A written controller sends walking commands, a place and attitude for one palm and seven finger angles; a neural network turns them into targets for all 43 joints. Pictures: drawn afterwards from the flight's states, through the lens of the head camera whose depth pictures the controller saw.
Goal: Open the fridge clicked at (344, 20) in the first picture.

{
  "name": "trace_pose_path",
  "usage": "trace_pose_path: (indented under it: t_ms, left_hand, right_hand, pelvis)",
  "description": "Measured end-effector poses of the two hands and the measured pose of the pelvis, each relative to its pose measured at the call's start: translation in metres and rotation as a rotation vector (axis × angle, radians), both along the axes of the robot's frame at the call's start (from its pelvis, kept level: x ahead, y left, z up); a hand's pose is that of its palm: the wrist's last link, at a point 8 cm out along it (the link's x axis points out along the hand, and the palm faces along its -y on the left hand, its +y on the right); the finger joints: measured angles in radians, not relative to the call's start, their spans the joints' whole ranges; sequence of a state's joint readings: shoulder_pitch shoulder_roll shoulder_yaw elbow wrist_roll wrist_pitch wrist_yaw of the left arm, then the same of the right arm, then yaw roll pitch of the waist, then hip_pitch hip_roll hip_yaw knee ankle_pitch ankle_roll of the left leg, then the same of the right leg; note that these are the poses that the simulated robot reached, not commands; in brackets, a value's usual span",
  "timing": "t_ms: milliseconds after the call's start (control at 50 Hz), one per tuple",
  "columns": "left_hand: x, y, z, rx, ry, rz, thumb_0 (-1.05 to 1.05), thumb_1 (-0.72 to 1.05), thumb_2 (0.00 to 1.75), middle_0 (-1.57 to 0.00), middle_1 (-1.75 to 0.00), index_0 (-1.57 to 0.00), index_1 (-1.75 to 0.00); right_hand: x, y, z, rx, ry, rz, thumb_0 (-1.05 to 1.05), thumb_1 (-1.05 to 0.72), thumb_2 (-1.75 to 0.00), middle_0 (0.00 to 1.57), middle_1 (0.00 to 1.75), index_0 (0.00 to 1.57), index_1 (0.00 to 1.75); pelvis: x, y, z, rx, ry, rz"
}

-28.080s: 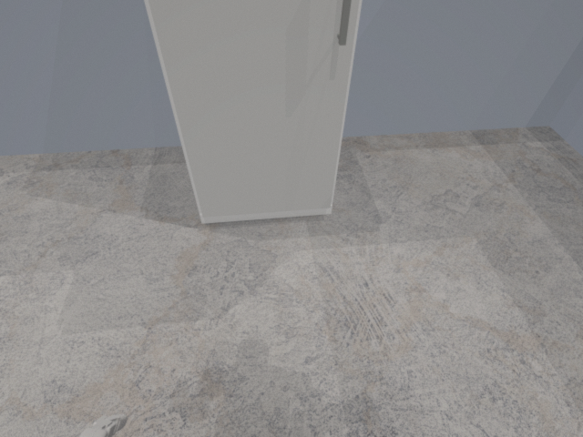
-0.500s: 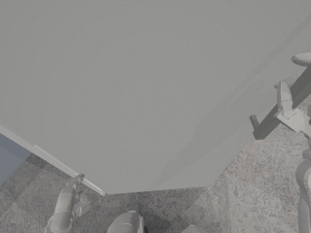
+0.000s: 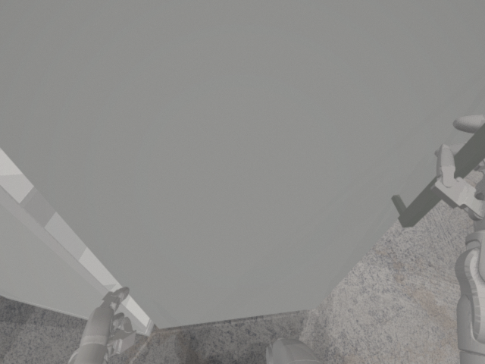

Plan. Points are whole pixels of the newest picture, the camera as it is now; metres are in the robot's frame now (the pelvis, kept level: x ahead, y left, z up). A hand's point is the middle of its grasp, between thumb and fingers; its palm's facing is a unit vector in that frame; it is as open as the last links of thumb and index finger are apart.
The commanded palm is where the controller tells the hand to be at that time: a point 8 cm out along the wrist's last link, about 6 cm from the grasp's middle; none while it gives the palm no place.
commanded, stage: stop walking and hold the door back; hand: right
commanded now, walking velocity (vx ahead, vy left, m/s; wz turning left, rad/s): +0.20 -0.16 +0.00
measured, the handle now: (453, 154) +0.35 -0.25 +0.21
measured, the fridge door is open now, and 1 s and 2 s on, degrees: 70 67 67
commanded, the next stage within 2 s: loosen the grip on the handle in 0.90 s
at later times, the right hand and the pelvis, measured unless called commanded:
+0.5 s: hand (438, 154) +0.34 -0.23 +0.21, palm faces +0.19 +0.96 -0.18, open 5.6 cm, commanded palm +0.31 -0.26 +0.19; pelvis -0.08 -0.04 +0.01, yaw -2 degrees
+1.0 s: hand (440, 159) +0.34 -0.22 +0.21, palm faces +0.27 +0.95 -0.15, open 5.6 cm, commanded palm +0.30 -0.27 +0.20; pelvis -0.08 -0.02 +0.00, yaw +0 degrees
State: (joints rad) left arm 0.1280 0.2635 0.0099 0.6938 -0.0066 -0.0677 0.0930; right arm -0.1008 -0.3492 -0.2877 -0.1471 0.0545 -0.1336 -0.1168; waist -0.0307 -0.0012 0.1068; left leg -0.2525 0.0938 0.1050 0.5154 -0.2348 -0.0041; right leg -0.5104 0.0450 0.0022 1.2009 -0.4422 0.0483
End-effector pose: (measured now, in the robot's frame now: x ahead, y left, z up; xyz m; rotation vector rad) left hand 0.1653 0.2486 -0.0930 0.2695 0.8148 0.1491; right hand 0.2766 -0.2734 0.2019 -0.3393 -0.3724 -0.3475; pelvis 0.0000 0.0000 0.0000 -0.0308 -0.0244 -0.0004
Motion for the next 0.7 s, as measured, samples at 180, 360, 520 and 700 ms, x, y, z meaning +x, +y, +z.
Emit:
trace_pose_path:
  t_ms: [180,360,520,700]
  left_hand:
    - [-0.032,0.003,0.021,0.098,-0.017,-0.017,0.02,0.91,0.90,-0.20,-0.30,-0.19,-0.30]
    - [-0.089,-0.072,0.005,-0.034,0.070,-0.037,0.01,0.91,0.90,-0.20,-0.30,-0.19,-0.30]
    - [-0.116,-0.093,-0.005,-0.109,0.137,-0.040,-0.01,0.92,0.90,-0.21,-0.30,-0.20,-0.30]
    - [-0.105,-0.038,-0.020,-0.090,0.082,-0.005,0.01,0.91,0.90,-0.21,-0.30,-0.20,-0.30]
  right_hand:
    - [0.011,-0.005,0.001,0.060,-0.004,0.080,-0.08,-0.58,-0.81,0.48,1.48,0.40,1.36]
    - [0.024,-0.004,0.008,0.096,0.066,0.163,-0.04,-0.64,-0.80,0.45,1.50,0.43,1.37]
    - [0.037,0.000,0.010,0.118,0.106,0.181,-0.01,-0.68,-0.80,0.45,1.47,0.41,1.40]
    - [0.035,0.006,0.009,0.113,0.083,0.086,-0.02,-0.69,-0.81,0.48,1.45,0.34,1.40]
  pelvis:
    - [-0.045,-0.018,-0.002,0.006,0.020,-0.048]
    - [-0.074,-0.041,0.006,0.084,0.001,-0.069]
    - [-0.085,-0.034,0.008,0.074,0.010,-0.036]
    - [-0.081,-0.007,-0.009,0.053,0.004,0.002]
